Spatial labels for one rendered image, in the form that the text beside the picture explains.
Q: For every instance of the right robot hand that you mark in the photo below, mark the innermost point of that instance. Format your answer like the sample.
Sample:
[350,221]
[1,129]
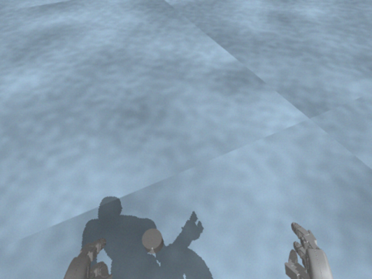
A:
[313,258]

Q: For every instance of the left robot hand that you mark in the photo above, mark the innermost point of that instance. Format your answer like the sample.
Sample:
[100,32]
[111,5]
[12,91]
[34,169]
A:
[80,267]

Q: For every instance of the tin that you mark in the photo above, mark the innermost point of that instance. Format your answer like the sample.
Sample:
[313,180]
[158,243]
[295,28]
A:
[152,240]

